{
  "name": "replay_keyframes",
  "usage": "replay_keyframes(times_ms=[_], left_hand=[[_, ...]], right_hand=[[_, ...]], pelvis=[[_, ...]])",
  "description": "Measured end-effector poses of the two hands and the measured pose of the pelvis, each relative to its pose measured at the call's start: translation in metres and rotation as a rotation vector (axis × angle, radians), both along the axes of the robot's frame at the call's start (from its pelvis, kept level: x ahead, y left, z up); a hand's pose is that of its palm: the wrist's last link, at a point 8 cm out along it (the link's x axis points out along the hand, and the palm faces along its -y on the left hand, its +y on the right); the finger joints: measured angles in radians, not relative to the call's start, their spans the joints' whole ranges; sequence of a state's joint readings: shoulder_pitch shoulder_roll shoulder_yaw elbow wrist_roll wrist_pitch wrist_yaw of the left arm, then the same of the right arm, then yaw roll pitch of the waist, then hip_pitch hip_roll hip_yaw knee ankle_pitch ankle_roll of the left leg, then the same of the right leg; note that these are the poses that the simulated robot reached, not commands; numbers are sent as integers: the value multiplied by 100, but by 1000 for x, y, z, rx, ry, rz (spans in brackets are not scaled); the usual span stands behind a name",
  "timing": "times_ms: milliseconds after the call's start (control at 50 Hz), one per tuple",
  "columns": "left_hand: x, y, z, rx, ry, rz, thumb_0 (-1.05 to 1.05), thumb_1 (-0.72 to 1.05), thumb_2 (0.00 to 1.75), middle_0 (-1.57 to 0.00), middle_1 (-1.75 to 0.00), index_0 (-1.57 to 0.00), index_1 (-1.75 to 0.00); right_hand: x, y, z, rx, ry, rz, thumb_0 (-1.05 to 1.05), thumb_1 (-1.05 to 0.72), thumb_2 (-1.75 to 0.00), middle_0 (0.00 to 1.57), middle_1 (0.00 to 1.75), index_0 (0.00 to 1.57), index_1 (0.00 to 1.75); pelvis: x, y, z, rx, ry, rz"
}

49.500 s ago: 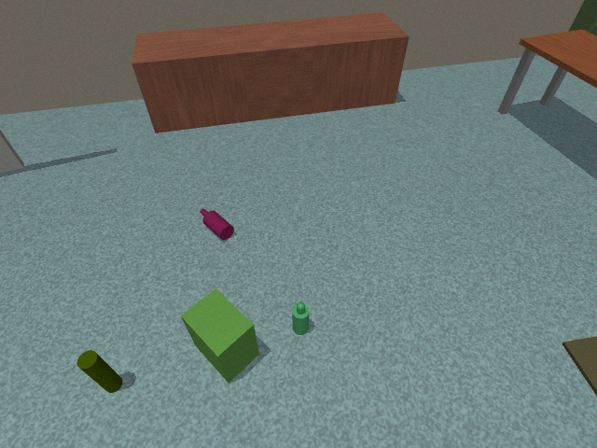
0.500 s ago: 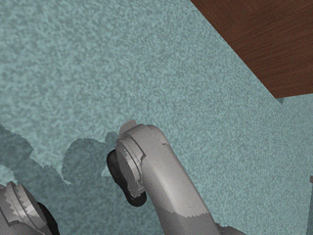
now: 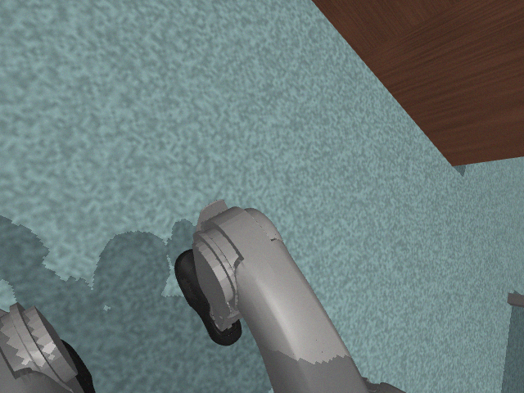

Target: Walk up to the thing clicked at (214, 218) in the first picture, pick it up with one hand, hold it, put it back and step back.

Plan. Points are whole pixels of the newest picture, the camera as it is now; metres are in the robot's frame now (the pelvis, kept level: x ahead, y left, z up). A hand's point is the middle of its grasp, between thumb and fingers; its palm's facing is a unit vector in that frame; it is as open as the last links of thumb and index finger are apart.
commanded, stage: open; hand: left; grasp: from above
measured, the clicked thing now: out of the picture +0.50 +0.33 -0.30
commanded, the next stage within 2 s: withdraw in 0.06 s
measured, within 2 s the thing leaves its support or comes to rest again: neither
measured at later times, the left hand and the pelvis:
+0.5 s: hand out of the picture +0.48 +0.35 -0.21, palm faces +0.03 -0.42 -0.91, open 14.1 cm; pelvis +0.00 +0.00 +0.01, yaw +1 degrees
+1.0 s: hand out of the picture +0.48 +0.32 -0.11, palm faces -0.42 -0.26 -0.87, open 13.6 cm; pelvis -0.01 -0.01 +0.02, yaw +7 degrees
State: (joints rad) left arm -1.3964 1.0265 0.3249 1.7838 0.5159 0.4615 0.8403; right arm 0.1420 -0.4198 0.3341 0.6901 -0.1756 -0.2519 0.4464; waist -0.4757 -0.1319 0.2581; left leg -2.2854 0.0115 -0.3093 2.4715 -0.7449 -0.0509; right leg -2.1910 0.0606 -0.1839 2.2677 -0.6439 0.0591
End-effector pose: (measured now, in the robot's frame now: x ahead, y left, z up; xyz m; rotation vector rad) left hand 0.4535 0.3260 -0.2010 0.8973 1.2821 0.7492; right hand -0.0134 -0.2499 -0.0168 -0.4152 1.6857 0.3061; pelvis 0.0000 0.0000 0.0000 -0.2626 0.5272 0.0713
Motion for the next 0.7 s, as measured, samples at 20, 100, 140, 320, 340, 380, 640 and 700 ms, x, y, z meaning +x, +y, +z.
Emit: replay_keyframes(times_ms=[20,100,140,320,340,380,640,700], left_hand=[[0,0,0,2,1,0,0,-42,92,-20,-87,-16,-90],[-1,2,0,4,2,6,0,-45,95,-17,-90,-14,-93],[-2,2,1,6,4,5,0,-46,96,-15,-91,-12,-94],[2,4,4,5,-16,-1,0,-50,99,-11,-99,-10,-100],[4,6,6,8,-21,-8,0,-51,99,-10,-100,-9,-100],[8,10,13,18,-39,-20,0,-51,99,-10,-101,-9,-101],[26,47,116,101,-55,-294,0,-50,98,-10,-101,-10,-100],[25,42,137,99,-18,-389,0,-49,97,-11,-100,-11,-99]], right_hand=[[0,0,0,0,-1,0,0,-91,-90,19,30,20,30],[2,0,0,3,-3,4,0,-91,-90,19,30,20,30],[3,1,0,5,-4,6,0,-91,-90,19,30,20,30],[5,0,-2,10,-8,13,0,-91,-90,19,30,20,30],[6,0,-3,8,-10,10,0,-91,-90,19,30,20,30],[7,-1,-4,8,-16,4,0,-91,-90,19,30,20,30],[32,-3,-33,18,-152,-89,0,-91,-90,19,30,20,30],[40,-4,-41,20,-199,-102,0,-91,-90,19,30,20,30]], pelvis=[[0,0,0,-1,0,0],[0,0,1,-1,0,1],[0,0,1,-1,0,2],[0,-1,2,2,2,2],[0,-1,2,2,4,1],[0,-1,4,5,11,0],[4,-1,10,47,77,18],[3,-1,11,64,73,28]])
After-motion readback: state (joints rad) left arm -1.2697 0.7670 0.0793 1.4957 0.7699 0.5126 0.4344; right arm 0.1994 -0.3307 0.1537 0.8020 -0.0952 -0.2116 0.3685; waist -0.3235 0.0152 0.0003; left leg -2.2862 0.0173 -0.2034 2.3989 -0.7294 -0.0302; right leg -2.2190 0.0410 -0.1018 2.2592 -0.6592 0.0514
